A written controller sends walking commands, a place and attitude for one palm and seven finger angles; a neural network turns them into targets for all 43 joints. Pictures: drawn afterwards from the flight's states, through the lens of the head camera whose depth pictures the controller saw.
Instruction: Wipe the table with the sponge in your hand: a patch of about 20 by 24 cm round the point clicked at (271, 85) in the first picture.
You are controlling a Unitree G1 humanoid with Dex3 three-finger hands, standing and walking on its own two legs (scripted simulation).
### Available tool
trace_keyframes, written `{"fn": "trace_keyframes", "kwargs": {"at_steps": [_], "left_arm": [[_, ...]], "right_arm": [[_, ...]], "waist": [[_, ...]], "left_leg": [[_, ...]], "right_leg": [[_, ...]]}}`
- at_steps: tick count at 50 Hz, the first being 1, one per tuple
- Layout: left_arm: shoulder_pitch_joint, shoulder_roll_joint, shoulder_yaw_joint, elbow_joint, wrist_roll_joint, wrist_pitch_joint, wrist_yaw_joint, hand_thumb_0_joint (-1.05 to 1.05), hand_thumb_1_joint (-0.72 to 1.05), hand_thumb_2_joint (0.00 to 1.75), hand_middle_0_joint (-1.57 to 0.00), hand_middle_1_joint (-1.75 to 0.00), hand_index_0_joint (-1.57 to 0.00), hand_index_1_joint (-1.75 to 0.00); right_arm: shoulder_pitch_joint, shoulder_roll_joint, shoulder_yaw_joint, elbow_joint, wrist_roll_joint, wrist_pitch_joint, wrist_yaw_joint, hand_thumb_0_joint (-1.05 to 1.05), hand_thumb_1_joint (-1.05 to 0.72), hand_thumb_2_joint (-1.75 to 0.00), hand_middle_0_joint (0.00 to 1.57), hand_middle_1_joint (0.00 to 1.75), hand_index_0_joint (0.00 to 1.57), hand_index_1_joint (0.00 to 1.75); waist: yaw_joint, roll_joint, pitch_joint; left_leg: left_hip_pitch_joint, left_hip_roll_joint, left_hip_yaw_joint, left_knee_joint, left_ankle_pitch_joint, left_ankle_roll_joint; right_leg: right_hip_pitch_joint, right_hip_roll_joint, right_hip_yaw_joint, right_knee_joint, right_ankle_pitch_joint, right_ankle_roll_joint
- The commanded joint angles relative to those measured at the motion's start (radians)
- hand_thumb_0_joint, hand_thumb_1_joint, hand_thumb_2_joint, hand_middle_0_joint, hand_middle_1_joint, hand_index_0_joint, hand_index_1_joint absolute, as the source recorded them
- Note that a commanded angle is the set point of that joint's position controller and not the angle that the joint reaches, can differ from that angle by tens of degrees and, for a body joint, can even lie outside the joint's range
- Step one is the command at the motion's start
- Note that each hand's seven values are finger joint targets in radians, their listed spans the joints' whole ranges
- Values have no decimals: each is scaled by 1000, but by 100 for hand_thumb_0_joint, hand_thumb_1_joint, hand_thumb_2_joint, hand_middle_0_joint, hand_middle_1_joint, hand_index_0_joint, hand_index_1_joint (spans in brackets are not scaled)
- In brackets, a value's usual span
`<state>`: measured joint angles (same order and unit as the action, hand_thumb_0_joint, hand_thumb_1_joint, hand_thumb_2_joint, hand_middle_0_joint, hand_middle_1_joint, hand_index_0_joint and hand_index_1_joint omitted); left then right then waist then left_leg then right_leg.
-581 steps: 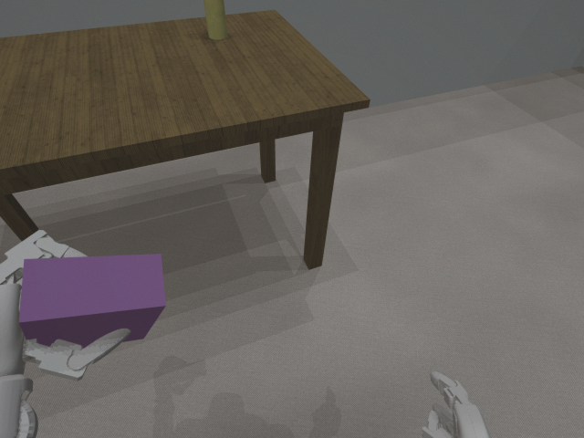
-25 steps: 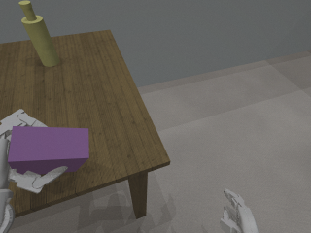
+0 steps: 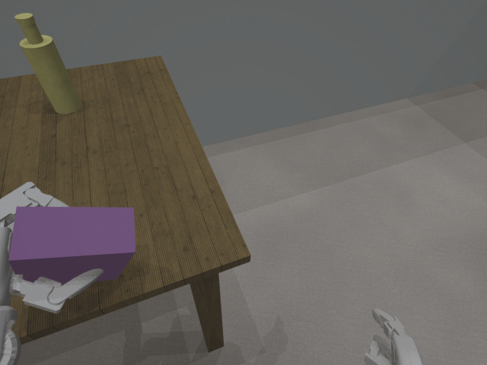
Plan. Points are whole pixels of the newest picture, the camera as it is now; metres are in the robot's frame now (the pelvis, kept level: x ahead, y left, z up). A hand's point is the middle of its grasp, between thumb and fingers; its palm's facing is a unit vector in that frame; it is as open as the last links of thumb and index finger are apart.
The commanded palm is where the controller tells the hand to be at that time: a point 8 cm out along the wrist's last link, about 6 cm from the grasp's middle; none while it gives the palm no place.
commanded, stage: come to a stop and stand still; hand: left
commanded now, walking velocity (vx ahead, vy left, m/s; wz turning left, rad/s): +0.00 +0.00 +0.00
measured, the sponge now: (92, 248) +0.23 +0.21 +0.14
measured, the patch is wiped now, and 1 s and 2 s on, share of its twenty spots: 0.00 0.00 0.00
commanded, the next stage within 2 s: look again from close up in 0.70 s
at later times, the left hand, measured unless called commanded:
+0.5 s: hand out of the picture +0.19 +0.34 +0.16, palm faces +0.47 -0.82 -0.32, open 9.7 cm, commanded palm +0.13 +0.35 +0.18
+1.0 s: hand out of the picture +0.21 +0.32 +0.16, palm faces +0.39 -0.84 -0.37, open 9.7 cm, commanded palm +0.15 +0.35 +0.18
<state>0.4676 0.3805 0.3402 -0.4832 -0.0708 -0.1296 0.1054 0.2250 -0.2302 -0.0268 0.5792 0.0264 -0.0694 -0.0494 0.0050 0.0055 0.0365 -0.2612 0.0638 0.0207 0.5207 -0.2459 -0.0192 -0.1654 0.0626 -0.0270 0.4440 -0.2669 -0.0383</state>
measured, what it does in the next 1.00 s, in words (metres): shifts its weight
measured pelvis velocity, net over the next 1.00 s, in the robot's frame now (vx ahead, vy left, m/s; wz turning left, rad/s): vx -0.01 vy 0.06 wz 0.01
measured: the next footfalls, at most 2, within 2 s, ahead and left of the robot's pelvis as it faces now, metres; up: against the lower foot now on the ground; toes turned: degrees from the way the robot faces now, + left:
none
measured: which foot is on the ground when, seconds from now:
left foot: down 0.00-1.00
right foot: down 0.00-1.00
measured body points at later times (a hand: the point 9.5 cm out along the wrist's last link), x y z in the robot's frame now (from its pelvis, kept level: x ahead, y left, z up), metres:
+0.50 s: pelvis -0.03 +0.07 +0.00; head -0.02 +0.10 +0.45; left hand +0.16 +0.38 +0.18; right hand +0.16 -0.14 -0.06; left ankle +0.02 +0.13 -0.74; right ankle -0.02 -0.09 -0.74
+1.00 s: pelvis -0.01 +0.06 +0.00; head +0.01 +0.09 +0.45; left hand +0.18 +0.36 +0.18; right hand +0.18 -0.16 -0.06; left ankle +0.02 +0.13 -0.74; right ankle -0.02 -0.09 -0.74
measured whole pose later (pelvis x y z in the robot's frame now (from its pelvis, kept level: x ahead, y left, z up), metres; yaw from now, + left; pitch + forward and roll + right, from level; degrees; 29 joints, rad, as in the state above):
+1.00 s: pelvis -0.01 +0.06 +0.00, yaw +1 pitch -1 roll -2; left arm 0.42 0.37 0.35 -0.47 -0.02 -0.21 0.11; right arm 0.20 -0.19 0.01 0.59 0.01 -0.13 -0.03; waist 0.03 -0.04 0.05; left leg -0.25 -0.03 0.05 0.46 -0.21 0.07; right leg -0.15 -0.02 0.01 0.37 -0.22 0.05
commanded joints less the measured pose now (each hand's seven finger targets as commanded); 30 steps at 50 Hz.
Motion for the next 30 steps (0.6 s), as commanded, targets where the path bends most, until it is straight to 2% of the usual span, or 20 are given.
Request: {"fn": "trace_keyframes", "kwargs": {"at_steps": [1,2,3,4,5,6,8,10,12,13,14,17,19,21,25,29,30], "left_arm": [[-1017,929,693,-390,138,-175,15,0,10,130,-120,-160,-120,-160],[-477,352,310,149,60,-134,-25,0,10,130,-120,-160,-120,-160],[-239,196,191,165,36,-131,-37,0,10,130,-120,-160,-120,-160],[-162,47,52,93,8,-137,-42,0,10,130,-120,-160,-120,-160],[-156,112,82,-57,15,-142,-28,0,10,130,-120,-160,-120,-160],[-127,119,75,-132,15,-143,-19,0,10,130,-120,-160,-120,-160],[-73,123,72,-184,20,-135,-8,0,10,130,-120,-160,-120,-160],[-60,152,110,-208,20,-132,10,0,10,130,-120,-160,-120,-160],[-87,187,156,-202,17,-136,16,0,10,130,-120,-160,-120,-160],[-109,199,174,-200,16,-143,18,0,10,130,-120,-160,-120,-160],[-154,239,207,-222,18,-148,25,0,10,130,-120,-160,-120,-160],[-218,194,171,-193,27,-163,19,0,10,130,-120,-160,-120,-160],[-248,166,138,-185,33,-166,15,0,10,130,-120,-160,-120,-160],[-254,121,88,-168,45,-168,12,0,10,130,-120,-160,-120,-160],[-252,88,43,-173,63,-166,17,0,10,130,-120,-160,-120,-160],[-218,120,85,-153,65,-161,24,0,10,130,-120,-160,-120,-160],[-207,111,84,-142,63,-160,23,0,10,130,-120,-160,-120,-160]], "right_arm": [[15,-125,-55,-126,-50,-117,-14,0,-90,-90,20,30,20,30],[-65,-32,-9,-88,-32,-115,-10,0,-90,-90,20,30,20,30],[-44,-108,-51,-156,-13,-129,-5,0,-90,-90,20,30,20,30],[-54,-93,-47,-155,4,-128,16,0,-90,-90,20,30,20,30],[-52,-119,-50,-165,-2,-123,34,0,-90,-90,20,30,20,30],[-79,-110,-44,-172,-4,-122,45,0,-90,-90,20,30,20,30],[-99,-103,-35,-179,-9,-124,51,0,-90,-90,20,30,20,30],[-107,-104,-30,-180,-15,-120,41,0,-90,-90,20,30,20,30],[-120,-98,-19,-182,-20,-116,24,0,-90,-90,20,30,20,30],[-123,-96,-17,-181,-21,-115,15,0,-90,-90,20,30,20,30],[-127,-98,-13,-173,-22,-111,4,0,-90,-90,20,30,20,30],[-119,-90,-6,-173,-24,-118,-3,0,-90,-90,20,30,20,30],[-124,-89,-2,-167,-23,-128,-2,0,-90,-90,20,30,20,30],[-112,-92,-1,-161,-24,-137,5,0,-90,-90,20,30,20,30],[-105,-100,-2,-146,-27,-148,18,0,-90,-90,20,30,20,30],[-112,-97,-2,-137,-28,-142,18,0,-90,-90,20,30,20,30],[-105,-97,-2,-138,-32,-136,16,0,-90,-90,20,30,20,30]], "waist": [[47,-153,55],[28,-136,-153],[60,-8,-147],[35,101,-228],[35,109,-272],[40,71,-272],[39,-9,-249],[28,-19,-229],[24,-13,-178],[21,7,-153],[18,43,-130],[18,135,-105],[17,155,-95],[18,145,-80],[17,139,-97],[19,86,-98],[19,61,-99]], "left_leg": [[-30,-24,74,39,193,35],[46,-94,9,-32,247,42],[112,-36,26,-31,308,37],[151,-13,12,-48,381,50],[186,18,-10,-49,439,60],[168,32,-34,-46,448,68],[124,35,-57,-61,364,64],[97,35,-75,-100,252,58],[57,25,-86,-134,120,54],[47,23,-93,-155,70,54],[27,30,-106,-184,12,55],[-42,53,-132,-253,-147,67],[-58,61,-136,-277,-230,71],[-89,67,-150,-299,-296,73],[-49,66,-163,-306,-271,59],[-24,52,-153,-288,-209,41],[-26,51,-156,-280,-186,43]], "right_leg": [[-143,-133,133,-224,561,138],[17,-185,159,-60,636,9],[25,-170,210,-50,691,56],[69,-167,149,16,599,51],[68,-143,132,23,500,59],[61,-133,108,19,425,63],[46,-121,100,-14,313,53],[26,-112,85,-28,197,28],[0,-108,92,-59,112,23],[-13,-103,95,-67,84,20],[-17,-96,85,-60,51,20],[34,-78,58,-30,18,22],[45,-77,56,-23,8,24],[56,-72,54,-20,3,24],[37,-64,54,-31,22,24],[30,-65,56,-67,37,26],[37,-67,56,-79,44,25]]}}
